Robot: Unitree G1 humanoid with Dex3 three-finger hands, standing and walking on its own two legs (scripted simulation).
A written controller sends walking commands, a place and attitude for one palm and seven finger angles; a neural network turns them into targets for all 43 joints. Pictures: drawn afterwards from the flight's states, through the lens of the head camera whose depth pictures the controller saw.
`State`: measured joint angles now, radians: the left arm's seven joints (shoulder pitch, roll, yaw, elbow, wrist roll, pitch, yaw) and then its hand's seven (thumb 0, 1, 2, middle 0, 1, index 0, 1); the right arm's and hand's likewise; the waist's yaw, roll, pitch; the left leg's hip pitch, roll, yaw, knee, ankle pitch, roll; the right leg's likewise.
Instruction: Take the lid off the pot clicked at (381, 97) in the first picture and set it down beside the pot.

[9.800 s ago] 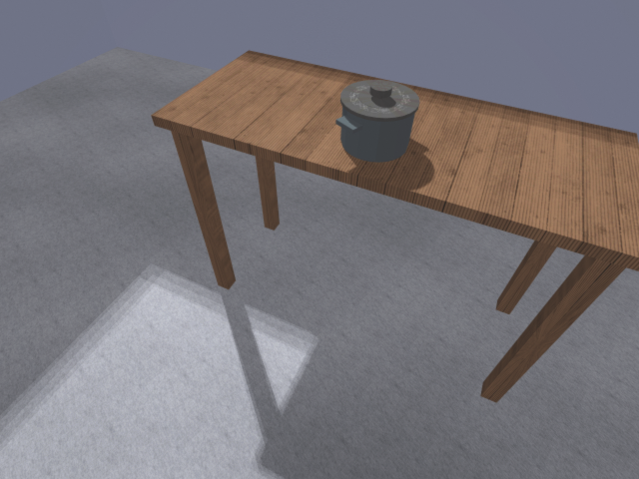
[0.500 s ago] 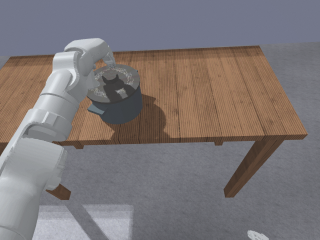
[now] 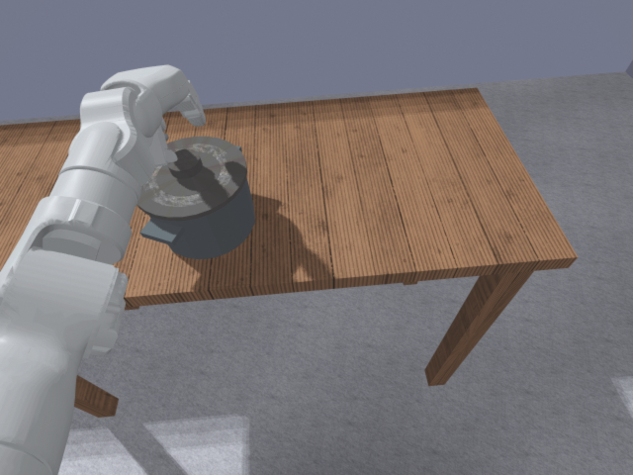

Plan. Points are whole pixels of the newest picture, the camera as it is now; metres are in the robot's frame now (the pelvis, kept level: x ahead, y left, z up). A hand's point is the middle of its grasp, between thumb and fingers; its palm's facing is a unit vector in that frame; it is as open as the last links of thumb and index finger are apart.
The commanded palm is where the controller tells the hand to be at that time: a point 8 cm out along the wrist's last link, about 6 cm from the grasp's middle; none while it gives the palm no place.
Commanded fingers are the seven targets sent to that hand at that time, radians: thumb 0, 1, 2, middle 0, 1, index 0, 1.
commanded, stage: move the open hand above the knob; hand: left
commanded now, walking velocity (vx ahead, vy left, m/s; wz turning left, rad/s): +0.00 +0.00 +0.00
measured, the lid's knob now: (184, 163) +0.52 +0.15 +0.10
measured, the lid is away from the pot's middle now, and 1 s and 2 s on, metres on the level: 0.00 0.00 0.00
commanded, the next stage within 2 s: lower the open fingers around the knob in 0.34 s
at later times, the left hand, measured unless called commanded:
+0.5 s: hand (155, 150) +0.47 +0.16 +0.17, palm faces -0.32 -0.06 -0.94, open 10.1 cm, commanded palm +0.48 +0.16 +0.23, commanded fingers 0.00 -0.34 1.53 -0.85 -0.08 -0.85 -0.08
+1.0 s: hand (174, 163) +0.49 +0.15 +0.14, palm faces -0.40 -0.07 -0.91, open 10.1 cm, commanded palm +0.49 +0.15 +0.19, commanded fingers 0.00 -0.34 1.53 -0.85 -0.08 -0.85 -0.08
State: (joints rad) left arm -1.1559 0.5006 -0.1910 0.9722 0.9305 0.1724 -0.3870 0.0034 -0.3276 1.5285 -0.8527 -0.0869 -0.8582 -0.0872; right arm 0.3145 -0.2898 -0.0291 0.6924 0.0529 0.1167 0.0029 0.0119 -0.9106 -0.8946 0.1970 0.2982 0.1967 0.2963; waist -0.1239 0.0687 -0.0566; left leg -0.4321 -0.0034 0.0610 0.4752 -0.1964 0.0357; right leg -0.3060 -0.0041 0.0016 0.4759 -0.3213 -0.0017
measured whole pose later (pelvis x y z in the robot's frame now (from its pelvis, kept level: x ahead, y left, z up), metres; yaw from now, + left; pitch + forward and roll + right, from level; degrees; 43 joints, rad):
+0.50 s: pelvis -0.01 +0.00 +0.00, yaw +2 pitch +8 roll +0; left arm -1.19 0.46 -0.27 0.99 0.90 0.22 -0.41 0.00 -0.33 1.53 -0.85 -0.09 -0.86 -0.09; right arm 0.23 -0.29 -0.01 0.68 0.07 0.14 0.01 0.01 -0.91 -0.89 0.20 0.30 0.20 0.30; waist -0.10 0.06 -0.05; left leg -0.44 -0.01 0.03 0.49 -0.19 0.03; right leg -0.31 -0.01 -0.03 0.50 -0.33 0.00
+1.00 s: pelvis +0.00 +0.00 +0.00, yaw +0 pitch +10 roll +0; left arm -1.18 0.46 -0.24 1.08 0.92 0.19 -0.40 0.00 -0.33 1.53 -0.85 -0.09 -0.86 -0.09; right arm 0.34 -0.29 -0.03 0.73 0.05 0.10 0.00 0.01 -0.91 -0.89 0.20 0.30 0.20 0.30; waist -0.14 0.06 -0.06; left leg -0.48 -0.01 0.05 0.50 -0.20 0.04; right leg -0.35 -0.01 0.00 0.50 -0.32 0.00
